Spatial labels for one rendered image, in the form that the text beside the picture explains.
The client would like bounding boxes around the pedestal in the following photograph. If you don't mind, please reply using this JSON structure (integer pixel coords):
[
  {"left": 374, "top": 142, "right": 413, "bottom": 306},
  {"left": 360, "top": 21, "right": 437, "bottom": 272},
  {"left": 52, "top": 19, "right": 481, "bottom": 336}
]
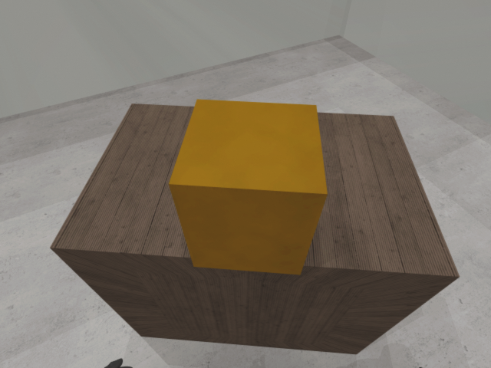
[{"left": 50, "top": 103, "right": 460, "bottom": 354}]

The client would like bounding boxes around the carton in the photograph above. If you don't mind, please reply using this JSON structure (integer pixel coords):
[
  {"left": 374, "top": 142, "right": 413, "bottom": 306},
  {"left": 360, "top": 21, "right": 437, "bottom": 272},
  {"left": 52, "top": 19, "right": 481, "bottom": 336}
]
[{"left": 169, "top": 99, "right": 328, "bottom": 275}]

